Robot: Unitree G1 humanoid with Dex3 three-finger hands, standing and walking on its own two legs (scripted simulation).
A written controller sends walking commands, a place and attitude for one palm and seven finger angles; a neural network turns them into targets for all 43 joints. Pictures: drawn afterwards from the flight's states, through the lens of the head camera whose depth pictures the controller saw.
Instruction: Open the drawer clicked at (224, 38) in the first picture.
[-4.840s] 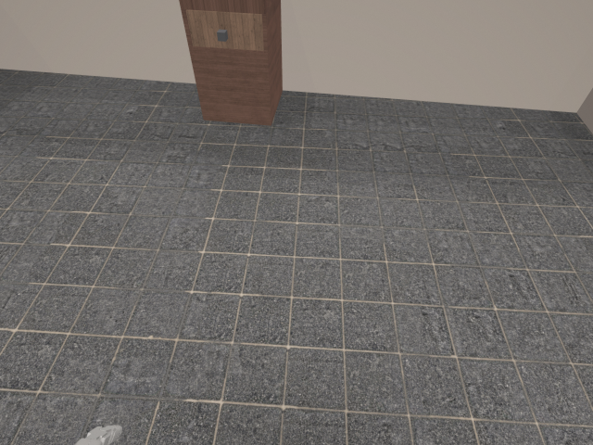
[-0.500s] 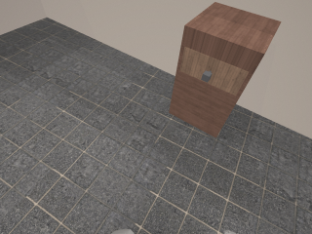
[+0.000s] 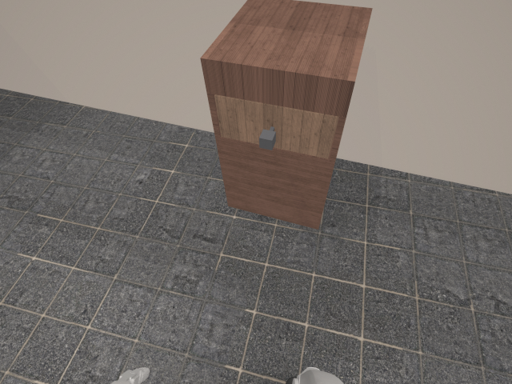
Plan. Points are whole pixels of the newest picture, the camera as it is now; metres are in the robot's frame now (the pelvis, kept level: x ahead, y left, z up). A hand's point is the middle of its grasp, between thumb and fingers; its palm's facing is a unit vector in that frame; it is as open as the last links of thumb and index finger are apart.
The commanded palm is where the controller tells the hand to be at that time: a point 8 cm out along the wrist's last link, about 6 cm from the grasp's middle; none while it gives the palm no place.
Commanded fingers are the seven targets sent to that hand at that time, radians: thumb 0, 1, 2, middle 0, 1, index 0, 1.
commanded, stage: turn to face it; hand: left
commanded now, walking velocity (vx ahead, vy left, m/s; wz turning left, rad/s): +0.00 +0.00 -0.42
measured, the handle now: (269, 135) +0.83 -0.01 -0.21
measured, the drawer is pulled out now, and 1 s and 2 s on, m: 0.00 0.00 0.00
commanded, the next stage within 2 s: take the last steps up to it in 0.48 s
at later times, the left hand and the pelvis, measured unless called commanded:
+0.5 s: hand out of the picture +0.13 +0.21 -0.16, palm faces -0.06 -0.98 -0.21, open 7.3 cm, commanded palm none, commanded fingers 0.00 0.90 0.90 -0.20 -0.30 -0.20 -0.30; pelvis +0.05 +0.02 +0.01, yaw -9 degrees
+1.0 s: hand (190, 337) +0.22 +0.14 -0.14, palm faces -0.26 -0.94 -0.20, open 7.3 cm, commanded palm none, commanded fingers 0.00 0.90 0.90 -0.20 -0.30 -0.20 -0.30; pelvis +0.09 -0.01 +0.01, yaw -15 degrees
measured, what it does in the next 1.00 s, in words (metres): steps on the spot: left foot, then right foot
